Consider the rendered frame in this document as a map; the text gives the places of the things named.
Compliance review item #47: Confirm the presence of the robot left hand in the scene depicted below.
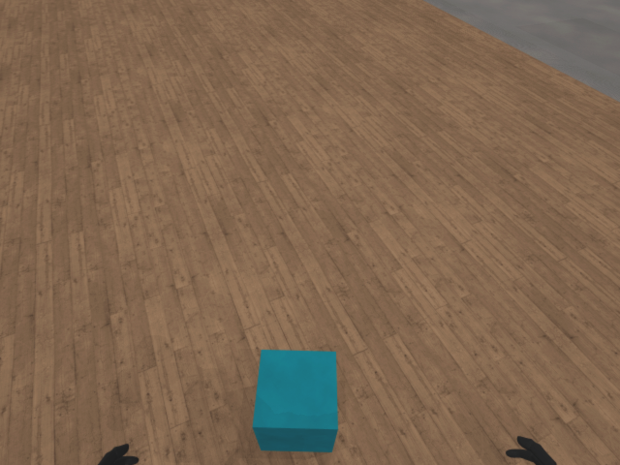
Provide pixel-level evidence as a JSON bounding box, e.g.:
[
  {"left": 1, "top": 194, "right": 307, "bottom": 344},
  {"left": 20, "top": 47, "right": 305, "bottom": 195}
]
[{"left": 98, "top": 444, "right": 139, "bottom": 465}]

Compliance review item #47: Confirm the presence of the robot right hand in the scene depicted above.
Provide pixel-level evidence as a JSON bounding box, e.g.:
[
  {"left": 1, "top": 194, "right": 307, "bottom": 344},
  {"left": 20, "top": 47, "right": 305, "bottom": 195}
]
[{"left": 506, "top": 436, "right": 557, "bottom": 465}]

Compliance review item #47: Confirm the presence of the carton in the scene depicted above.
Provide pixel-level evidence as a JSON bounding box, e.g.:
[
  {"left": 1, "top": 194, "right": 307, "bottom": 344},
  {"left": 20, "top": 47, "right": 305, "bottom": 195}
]
[{"left": 253, "top": 350, "right": 338, "bottom": 452}]

